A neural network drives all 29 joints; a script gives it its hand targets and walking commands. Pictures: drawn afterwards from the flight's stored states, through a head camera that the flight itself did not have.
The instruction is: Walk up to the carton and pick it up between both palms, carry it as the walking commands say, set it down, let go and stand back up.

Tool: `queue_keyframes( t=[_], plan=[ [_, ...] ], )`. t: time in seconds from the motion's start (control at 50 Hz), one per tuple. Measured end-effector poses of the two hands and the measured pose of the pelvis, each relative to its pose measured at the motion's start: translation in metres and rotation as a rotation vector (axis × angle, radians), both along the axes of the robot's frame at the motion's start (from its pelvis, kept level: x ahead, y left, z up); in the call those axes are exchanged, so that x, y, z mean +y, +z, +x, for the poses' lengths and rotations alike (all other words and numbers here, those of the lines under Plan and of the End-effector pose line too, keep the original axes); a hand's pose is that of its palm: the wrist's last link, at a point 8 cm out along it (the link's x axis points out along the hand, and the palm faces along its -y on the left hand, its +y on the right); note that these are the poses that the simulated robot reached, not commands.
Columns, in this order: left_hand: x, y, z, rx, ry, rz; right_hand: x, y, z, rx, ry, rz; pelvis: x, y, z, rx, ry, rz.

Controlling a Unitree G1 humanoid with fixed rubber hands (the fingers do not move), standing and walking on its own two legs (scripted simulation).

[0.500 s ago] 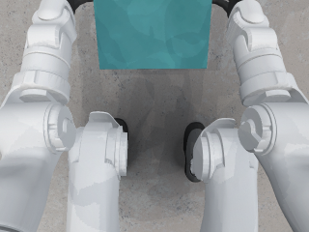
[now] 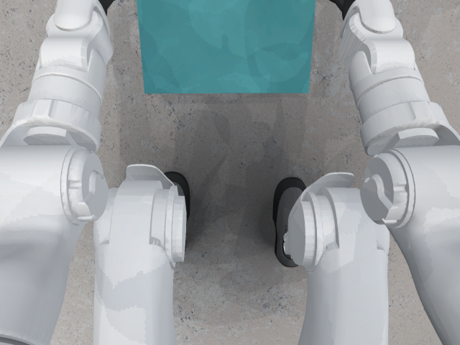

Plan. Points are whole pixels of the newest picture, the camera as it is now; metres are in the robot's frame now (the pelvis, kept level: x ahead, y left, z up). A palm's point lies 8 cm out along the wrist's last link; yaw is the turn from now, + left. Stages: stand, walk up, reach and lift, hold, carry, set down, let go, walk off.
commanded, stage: set down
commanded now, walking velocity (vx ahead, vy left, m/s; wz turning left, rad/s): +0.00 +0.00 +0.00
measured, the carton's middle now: (225, 12) +0.54 +0.04 -0.28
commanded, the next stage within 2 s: let go in 1.82 s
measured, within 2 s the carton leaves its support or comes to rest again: neither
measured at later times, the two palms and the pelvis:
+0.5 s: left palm out of the picture +0.53 +0.24 -0.18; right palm out of the picture +0.54 -0.15 -0.18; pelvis -0.01 +0.00 +0.00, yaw +0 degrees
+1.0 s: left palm out of the picture +0.53 +0.25 -0.02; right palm out of the picture +0.55 -0.15 -0.02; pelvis +0.00 +0.00 +0.09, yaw +1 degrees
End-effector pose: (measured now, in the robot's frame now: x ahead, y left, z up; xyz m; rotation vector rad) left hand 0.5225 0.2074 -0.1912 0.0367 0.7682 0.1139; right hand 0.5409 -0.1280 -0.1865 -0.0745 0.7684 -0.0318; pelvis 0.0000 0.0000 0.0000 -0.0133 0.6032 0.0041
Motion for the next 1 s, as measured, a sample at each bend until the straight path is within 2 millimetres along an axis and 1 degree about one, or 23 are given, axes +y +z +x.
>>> queue_keyframes(
  t=[0.1,0.24,0.3,0.4,0.48,0.56,0.68,0.8,1.0],
  plan=[
    [0.015,-0.001,-0.005,0.007,0.042,0.031,-0.012,-0.002,-0.005,-0.002,-0.031,-0.018,0.0,-0.001,-0.001,0.004,0.003,0.0],
    [0.036,0.005,-0.006,0.004,0.073,0.054,-0.022,-0.004,-0.007,-0.001,-0.042,-0.025,0.001,-0.002,-0.003,0.01,0.009,0.002],
    [0.039,0.006,-0.005,0.001,0.075,0.052,-0.024,-0.004,-0.007,-0.004,-0.041,-0.026,0.001,-0.002,-0.004,0.01,0.011,0.002],
    [0.037,0.006,-0.003,-0.011,0.072,0.045,-0.023,-0.002,-0.004,-0.019,-0.039,-0.028,0.001,-0.002,-0.006,0.008,0.01,0.0],
    [0.034,0.011,0.002,-0.043,0.07,0.043,-0.021,0.006,0.001,-0.052,-0.04,-0.027,0.002,0.0,-0.006,0.012,0.009,-0.003],
    [0.033,0.029,0.007,-0.086,0.072,0.041,-0.019,0.024,0.006,-0.093,-0.044,-0.03,0.002,0.004,-0.007,0.02,0.012,-0.005],
    [0.039,0.073,0.01,-0.114,0.084,0.047,-0.021,0.068,0.011,-0.12,-0.054,-0.04,0.001,0.02,-0.005,0.042,0.018,-0.007],
    [0.045,0.113,0.009,-0.117,0.09,0.046,-0.026,0.106,0.011,-0.124,-0.069,-0.038,0.001,0.044,-0.005,0.088,0.022,-0.008],
    [0.047,0.17,0.011,-0.136,0.078,0.038,-0.027,0.163,0.014,-0.149,-0.066,-0.033,0.0,0.089,-0.002,0.156,0.025,-0.008]
  ],
)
